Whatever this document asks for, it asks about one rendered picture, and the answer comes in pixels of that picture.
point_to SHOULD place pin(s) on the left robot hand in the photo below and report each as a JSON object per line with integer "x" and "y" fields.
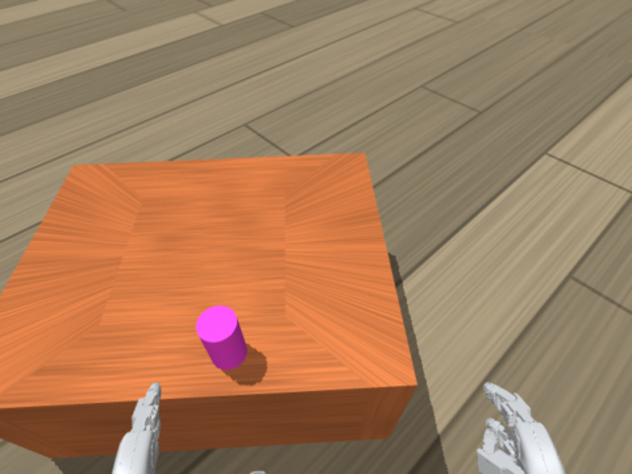
{"x": 138, "y": 450}

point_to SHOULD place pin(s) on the can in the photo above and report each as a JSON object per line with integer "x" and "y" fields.
{"x": 219, "y": 330}

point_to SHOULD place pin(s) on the right robot hand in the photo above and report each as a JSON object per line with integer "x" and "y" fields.
{"x": 528, "y": 449}

